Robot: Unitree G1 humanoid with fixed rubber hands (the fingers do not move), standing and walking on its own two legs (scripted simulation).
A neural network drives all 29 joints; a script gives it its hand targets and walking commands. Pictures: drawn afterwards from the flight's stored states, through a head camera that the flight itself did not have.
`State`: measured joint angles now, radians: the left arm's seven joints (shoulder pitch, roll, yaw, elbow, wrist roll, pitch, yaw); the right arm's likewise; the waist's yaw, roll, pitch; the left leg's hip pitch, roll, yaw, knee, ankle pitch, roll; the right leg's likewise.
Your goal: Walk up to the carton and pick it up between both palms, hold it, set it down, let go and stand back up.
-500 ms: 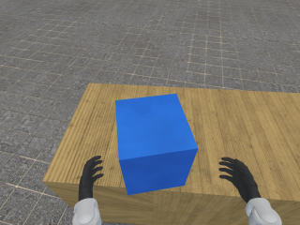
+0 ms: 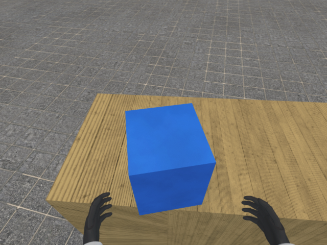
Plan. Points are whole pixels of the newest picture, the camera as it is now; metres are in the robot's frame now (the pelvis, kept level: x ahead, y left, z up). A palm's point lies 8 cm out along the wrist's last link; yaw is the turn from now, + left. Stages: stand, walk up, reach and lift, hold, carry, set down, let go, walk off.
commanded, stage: set down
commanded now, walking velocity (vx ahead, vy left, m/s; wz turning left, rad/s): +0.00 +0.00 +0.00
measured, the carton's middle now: (165, 160) +0.37 +0.04 -0.04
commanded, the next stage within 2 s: let go in 1.02 s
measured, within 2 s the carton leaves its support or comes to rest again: neither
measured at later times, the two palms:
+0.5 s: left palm (84, 232) +0.16 +0.22 -0.06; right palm (263, 236) +0.17 -0.21 -0.06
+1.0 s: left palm (75, 231) +0.16 +0.25 -0.06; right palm (258, 237) +0.17 -0.19 -0.06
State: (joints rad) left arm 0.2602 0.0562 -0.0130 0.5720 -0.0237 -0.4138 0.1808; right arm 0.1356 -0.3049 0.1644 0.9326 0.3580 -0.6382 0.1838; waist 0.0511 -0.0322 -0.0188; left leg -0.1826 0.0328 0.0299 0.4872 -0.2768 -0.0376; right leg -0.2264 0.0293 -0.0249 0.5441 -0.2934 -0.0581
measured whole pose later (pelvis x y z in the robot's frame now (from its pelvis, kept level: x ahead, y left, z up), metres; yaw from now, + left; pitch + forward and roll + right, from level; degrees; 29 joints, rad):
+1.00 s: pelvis +0.02 +0.03 +0.01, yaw -1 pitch -4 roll +0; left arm 0.24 0.16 0.01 0.52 0.03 0.00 0.06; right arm 0.17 -0.21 0.02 0.79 0.07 -0.30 0.07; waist 0.03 -0.01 0.04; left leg -0.05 0.02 0.05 0.36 -0.25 0.00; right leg -0.06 0.02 0.00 0.34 -0.21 -0.02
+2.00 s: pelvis -0.02 +0.04 +0.01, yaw +1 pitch -3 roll -1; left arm 0.29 0.26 0.00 0.78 0.01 -0.02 0.01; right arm 0.35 -0.27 0.00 0.76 0.00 -0.04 -0.01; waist 0.00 0.00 0.02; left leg -0.17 0.00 0.03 0.47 -0.24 0.02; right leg -0.17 0.00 -0.03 0.43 -0.21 0.00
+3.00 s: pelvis -0.03 +0.05 +0.00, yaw +0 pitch -1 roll +0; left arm 0.34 0.24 -0.03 0.91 0.01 -0.02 0.02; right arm 0.39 -0.25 0.01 0.84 0.00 -0.02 -0.02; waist 0.00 0.00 0.00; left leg -0.23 -0.02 0.04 0.48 -0.23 0.03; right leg -0.25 -0.02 0.00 0.49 -0.22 0.02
